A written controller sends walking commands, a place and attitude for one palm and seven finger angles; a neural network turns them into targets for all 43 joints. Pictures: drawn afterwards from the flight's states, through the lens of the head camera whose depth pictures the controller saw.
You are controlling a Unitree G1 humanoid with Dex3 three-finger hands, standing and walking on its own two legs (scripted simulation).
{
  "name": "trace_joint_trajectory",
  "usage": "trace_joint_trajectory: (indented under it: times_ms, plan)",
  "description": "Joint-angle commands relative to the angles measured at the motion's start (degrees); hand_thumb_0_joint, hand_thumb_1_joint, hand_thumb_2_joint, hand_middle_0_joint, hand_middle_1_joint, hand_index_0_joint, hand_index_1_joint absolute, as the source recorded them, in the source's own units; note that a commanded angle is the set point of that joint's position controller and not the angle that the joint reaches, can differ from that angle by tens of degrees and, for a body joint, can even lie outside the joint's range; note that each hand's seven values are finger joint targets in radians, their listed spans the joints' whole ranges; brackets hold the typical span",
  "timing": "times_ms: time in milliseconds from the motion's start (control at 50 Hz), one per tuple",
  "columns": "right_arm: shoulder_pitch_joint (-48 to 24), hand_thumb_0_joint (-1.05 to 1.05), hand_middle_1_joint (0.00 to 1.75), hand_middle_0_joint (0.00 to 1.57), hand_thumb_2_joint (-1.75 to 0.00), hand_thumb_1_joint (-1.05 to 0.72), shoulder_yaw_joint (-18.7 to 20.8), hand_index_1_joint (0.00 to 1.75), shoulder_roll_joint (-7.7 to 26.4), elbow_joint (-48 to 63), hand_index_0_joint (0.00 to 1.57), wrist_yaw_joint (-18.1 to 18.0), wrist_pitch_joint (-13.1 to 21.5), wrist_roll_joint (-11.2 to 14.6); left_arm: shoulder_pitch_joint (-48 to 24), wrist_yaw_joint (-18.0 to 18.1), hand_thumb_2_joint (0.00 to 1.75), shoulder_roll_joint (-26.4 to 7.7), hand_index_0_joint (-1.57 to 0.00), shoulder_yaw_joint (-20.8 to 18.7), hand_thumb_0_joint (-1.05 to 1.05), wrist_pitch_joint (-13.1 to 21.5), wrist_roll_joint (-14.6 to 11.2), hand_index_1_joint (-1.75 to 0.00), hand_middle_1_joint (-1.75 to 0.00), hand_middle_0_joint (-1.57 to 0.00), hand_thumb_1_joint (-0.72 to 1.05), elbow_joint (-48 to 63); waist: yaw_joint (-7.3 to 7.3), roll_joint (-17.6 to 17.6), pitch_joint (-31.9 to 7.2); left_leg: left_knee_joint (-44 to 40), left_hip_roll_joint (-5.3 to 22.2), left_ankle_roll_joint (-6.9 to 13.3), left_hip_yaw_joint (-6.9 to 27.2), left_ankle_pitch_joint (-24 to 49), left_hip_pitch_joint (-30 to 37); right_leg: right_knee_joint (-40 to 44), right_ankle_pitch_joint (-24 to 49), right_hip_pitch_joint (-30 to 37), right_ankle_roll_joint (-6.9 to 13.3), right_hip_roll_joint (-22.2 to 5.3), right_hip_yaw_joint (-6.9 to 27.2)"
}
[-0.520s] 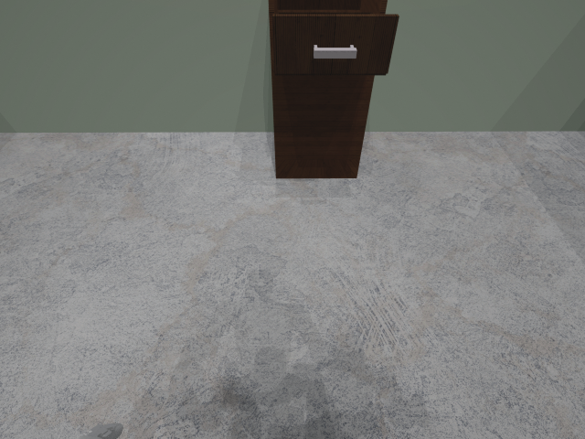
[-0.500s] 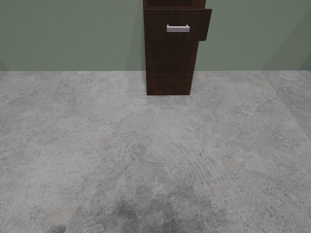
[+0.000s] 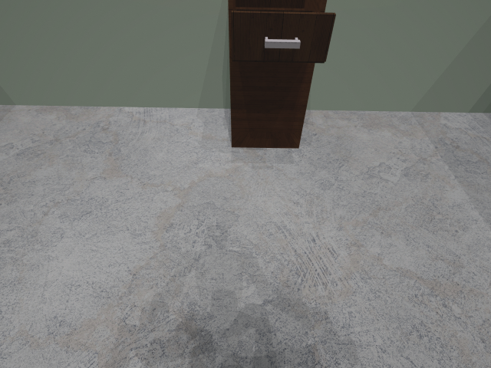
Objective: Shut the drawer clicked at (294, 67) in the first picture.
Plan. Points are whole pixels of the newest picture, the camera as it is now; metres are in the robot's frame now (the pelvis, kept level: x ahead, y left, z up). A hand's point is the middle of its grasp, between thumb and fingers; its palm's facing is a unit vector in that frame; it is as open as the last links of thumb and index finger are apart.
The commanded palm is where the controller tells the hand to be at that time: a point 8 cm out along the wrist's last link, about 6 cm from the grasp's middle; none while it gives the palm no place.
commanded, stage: stand and wait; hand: left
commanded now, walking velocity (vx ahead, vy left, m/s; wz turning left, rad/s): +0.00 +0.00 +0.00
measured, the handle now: (281, 41) +1.23 -0.07 +0.02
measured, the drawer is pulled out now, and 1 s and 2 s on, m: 0.28 0.28 0.28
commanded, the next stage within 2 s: look at it before walking up in 0.30 s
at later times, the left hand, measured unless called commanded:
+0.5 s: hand out of the picture +0.07 +0.25 -0.15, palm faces -0.03 -0.94 -0.33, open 7.4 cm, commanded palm none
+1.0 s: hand out of the picture +0.07 +0.25 -0.15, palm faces -0.03 -0.94 -0.33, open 7.4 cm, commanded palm none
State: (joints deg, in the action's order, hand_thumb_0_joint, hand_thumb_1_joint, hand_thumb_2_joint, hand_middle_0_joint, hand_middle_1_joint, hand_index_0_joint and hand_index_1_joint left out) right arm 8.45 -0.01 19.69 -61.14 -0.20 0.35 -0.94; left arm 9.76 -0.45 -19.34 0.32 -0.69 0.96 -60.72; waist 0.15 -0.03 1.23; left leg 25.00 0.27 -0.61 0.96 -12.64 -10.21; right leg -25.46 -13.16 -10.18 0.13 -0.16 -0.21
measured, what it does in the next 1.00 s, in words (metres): stands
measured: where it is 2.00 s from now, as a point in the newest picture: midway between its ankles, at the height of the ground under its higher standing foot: outside the picture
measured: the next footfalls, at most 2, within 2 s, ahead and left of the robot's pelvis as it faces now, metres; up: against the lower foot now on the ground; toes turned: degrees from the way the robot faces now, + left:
left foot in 1.92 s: +0.45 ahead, -0.02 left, +0.00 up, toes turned -15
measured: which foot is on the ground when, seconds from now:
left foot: down 0.00-1.00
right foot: down 0.00-1.00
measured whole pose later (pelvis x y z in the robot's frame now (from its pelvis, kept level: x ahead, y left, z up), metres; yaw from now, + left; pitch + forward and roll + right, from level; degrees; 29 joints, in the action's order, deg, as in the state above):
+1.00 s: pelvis +0.01 +0.00 +0.00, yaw +0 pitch -2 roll +0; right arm 7.1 -0.3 19.5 -63.6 -0.1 0.8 -0.6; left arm 8.4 -0.4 -19.6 0.3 -0.2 1.0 -62.7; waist 0.2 0.2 1.6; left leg 21.5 0.1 -0.5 1.0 -11.4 -8.3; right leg -21.7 -11.9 -8.1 -0.1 -0.3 -0.3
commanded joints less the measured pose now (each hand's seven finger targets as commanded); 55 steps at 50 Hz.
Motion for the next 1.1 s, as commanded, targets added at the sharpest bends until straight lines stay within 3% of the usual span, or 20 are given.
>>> trace_joint_trajectory:
  times_ms: [0, 440, 1000, 1040, 1080]
  plan:
    - [-3.7, 0.0, 0.3, 0.2, -0.9, -0.9, 2.2, 0.3, 11.1, 3.6, 0.2, -0.5, 1.6, 0.2, -3.8, 0.9, 0.9, -11.9, -0.2, -2.4, 0.0, 2.0, -0.4, -0.3, -0.3, -0.2, 0.9, 3.8, -0.05, 0.2, -2.6, -4.9, 5.6, 2.5, 5.2, 4.2, -0.1, 6.4, 0.4, -0.6, 2.0, -6.7, 6.6]
    - [-3.5, 0.0, 0.3, 0.2, -0.9, -0.9, 2.2, 0.3, 11.4, 1.6, 0.2, -0.4, 1.7, 0.3, -4.1, 0.9, 0.9, -11.8, -0.2, -2.3, 0.0, 1.9, -0.2, -0.3, -0.3, -0.2, 0.9, 2.2, 0.08, 0.2, -1.0, -7.1, 6.1, 2.4, 5.9, 3.9, -0.1, 7.3, 1.0, -0.4, 1.4, -6.5, 6.1]
    - [-4.4, 0.0, 0.3, 0.2, -0.9, -0.9, 2.0, 0.3, 11.6, 1.2, 0.2, -0.6, 1.7, 0.5, -3.8, 1.0, 0.9, -11.9, -0.2, -2.2, 0.0, 2.2, -0.3, -0.3, -0.3, -0.2, 0.9, 1.8, 0.07, -0.3, -3.1, -7.0, 6.6, 2.2, 5.4, 10.6, 3.1, 7.2, 8.7, 2.4, 1.3, -7.0, 5.4]
    - [-1.3, 0.0, 0.3, 0.2, -0.9, -0.9, 0.7, 0.3, 5.7, -0.1, 0.2, -0.5, 0.9, 0.1, -0.8, 1.1, 0.9, -6.0, -0.2, -1.1, 0.0, 1.0, -0.3, -0.3, -0.3, -0.2, 0.9, 0.5, -0.08, 0.2, -3.3, -5.7, 6.5, 1.1, 3.5, 4.7, 3.8, 6.6, 2.8, 1.1, 0.7, -6.1, 5.8]
    - [1.1, 0.0, 0.3, 0.2, -0.9, -0.9, 0.9, 0.3, 4.8, 0.0, 0.2, -0.4, 0.2, -0.2, 1.0, 0.6, 0.9, -5.1, -0.2, -1.3, 0.0, 0.0, 0.1, -0.3, -0.3, -0.2, 0.9, 0.8, -0.07, 0.0, -0.5, -5.3, 6.6, 1.4, 2.8, -7.3, 1.7, 5.9, -8.6, -2.7, 1.1, -4.9, 6.8]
